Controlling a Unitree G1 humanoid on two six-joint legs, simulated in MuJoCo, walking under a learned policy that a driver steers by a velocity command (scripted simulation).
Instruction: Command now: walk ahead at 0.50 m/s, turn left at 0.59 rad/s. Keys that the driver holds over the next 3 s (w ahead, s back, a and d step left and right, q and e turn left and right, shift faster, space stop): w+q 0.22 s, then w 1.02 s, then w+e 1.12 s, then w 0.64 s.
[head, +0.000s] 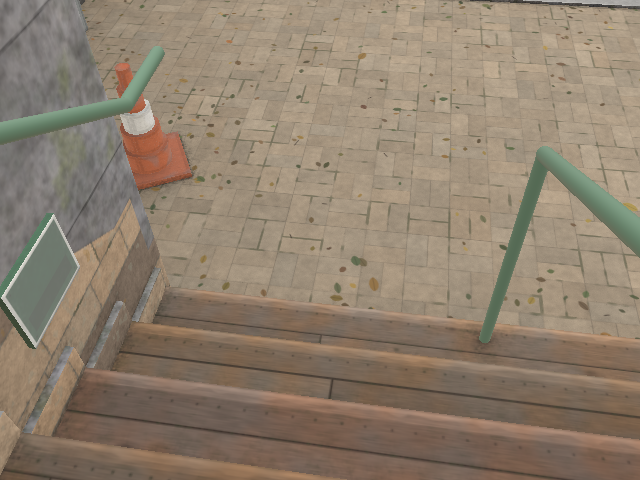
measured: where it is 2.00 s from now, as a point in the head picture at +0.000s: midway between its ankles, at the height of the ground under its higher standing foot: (306, 371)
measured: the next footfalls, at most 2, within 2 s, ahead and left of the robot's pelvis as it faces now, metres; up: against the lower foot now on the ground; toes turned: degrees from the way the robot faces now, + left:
left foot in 0.14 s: +0.22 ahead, +0.08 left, -0.16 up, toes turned +10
right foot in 0.70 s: +0.51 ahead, -0.07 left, -0.33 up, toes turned +13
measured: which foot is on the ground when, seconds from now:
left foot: up 0.00-0.12, down 0.14-0.70, up 0.72-1.00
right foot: down 0.00-0.14, up 0.16-0.68, down 0.70-1.00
